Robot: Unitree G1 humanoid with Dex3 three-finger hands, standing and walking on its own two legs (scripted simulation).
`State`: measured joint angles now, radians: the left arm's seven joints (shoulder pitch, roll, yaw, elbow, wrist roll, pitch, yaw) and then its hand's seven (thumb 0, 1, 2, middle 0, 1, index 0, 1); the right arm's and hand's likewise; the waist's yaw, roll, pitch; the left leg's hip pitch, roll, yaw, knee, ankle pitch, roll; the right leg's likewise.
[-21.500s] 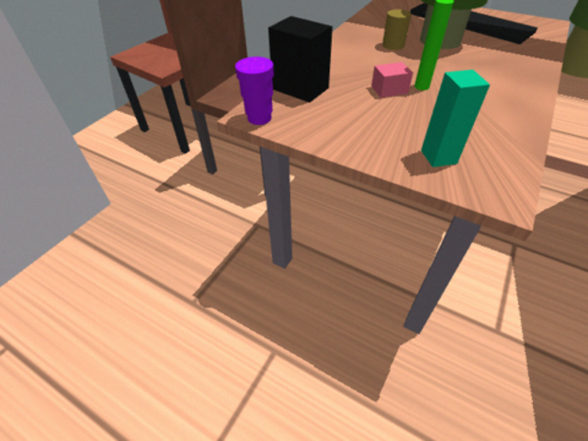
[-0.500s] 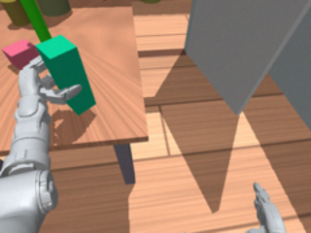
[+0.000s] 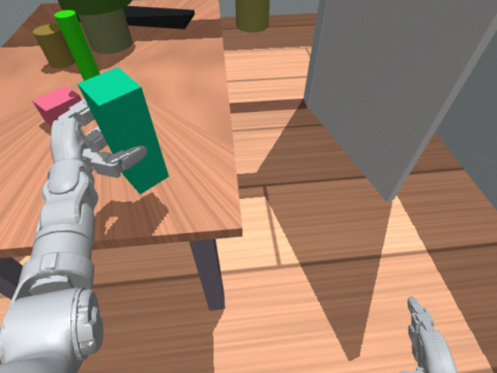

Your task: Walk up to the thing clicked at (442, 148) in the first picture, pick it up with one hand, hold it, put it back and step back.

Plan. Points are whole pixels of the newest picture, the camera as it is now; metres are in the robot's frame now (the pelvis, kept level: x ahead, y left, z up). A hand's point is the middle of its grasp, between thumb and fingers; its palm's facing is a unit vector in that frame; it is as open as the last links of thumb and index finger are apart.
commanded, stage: lift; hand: left
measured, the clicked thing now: (130, 137) +0.46 +0.18 +0.15
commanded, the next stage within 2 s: hold in 1.24 s
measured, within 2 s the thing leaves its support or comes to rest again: neither
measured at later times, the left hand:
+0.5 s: hand (92, 135) +0.38 +0.19 +0.22, palm faces +0.23 -0.97 -0.02, open 10.3 cm
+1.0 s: hand (71, 130) +0.35 +0.19 +0.26, palm faces +0.25 -0.97 -0.01, open 10.4 cm
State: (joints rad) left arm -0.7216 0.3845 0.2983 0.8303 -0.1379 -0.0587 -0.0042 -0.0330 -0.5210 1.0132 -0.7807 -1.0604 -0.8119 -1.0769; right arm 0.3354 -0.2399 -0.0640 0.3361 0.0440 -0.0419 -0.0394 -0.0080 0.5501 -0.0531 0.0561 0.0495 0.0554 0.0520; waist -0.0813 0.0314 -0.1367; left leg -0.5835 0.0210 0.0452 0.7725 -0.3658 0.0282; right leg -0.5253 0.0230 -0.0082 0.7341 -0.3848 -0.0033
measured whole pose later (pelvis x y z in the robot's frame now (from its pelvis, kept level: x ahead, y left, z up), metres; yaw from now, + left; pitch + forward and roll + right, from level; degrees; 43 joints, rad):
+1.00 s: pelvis -0.01 -0.02 +0.02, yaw +2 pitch -1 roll +0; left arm -0.48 0.30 0.30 0.09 -0.22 0.54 0.03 -0.04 -0.60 1.08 -0.80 -1.11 -0.83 -1.13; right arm 0.30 -0.25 -0.08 0.56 0.07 -0.18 -0.08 -0.01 0.56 -0.05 0.05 0.05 0.05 0.05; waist 0.01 0.07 -0.08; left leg -0.27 -0.01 0.02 0.54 -0.26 0.01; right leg -0.23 0.00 -0.04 0.56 -0.32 -0.02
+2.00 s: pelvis -0.02 -0.01 +0.02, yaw +2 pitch -3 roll +0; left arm -0.38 0.26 0.29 -0.17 -0.25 0.73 0.05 -0.04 -0.61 1.08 -0.79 -1.14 -0.82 -1.15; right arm 0.29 -0.26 -0.13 0.59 0.08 -0.21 -0.04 -0.01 0.54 -0.06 0.05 0.05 0.05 0.05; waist 0.02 0.08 -0.08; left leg -0.24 -0.01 0.02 0.54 -0.25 0.02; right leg -0.19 0.00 -0.03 0.54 -0.30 -0.01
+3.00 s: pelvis -0.01 -0.01 +0.02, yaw +2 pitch -3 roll +0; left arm -0.32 0.24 0.27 -0.18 -0.22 0.63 0.06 -0.04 -0.61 1.10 -0.78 -1.16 -0.81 -1.18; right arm 0.29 -0.25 -0.13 0.60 0.07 -0.25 -0.08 -0.01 0.53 -0.06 0.05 0.05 0.05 0.05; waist 0.02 0.08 -0.07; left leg -0.24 -0.01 0.02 0.54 -0.25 0.02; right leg -0.18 0.00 -0.03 0.54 -0.30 -0.01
